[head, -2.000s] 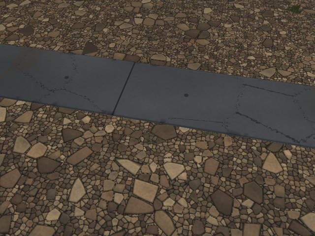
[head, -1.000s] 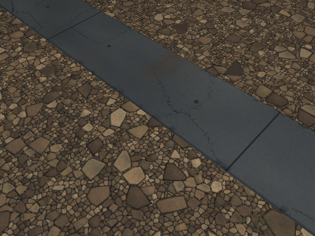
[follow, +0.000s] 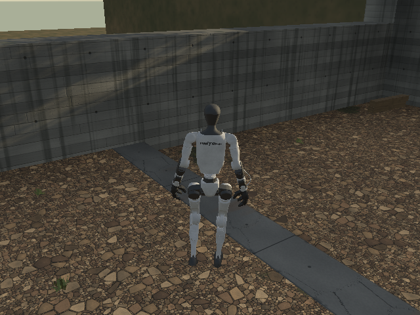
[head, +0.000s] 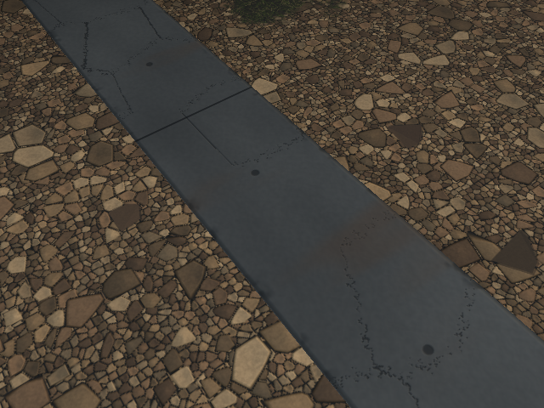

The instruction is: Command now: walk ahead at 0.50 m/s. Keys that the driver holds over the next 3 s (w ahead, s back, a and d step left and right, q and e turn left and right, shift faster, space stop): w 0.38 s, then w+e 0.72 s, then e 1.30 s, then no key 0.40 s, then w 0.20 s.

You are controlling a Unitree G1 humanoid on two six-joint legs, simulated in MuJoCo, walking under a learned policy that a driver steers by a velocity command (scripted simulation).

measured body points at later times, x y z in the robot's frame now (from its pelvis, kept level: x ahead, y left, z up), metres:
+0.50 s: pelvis +0.27 +0.04 -0.01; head +0.30 +0.05 +0.44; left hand +0.24 +0.28 -0.16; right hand +0.41 -0.21 -0.13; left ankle +0.34 +0.10 -0.74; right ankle +0.12 -0.07 -0.65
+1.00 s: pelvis +0.53 -0.02 -0.02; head +0.56 -0.03 +0.42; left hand +0.76 +0.16 -0.14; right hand +0.42 -0.24 -0.17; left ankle +0.37 +0.11 -0.69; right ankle +0.60 -0.08 -0.74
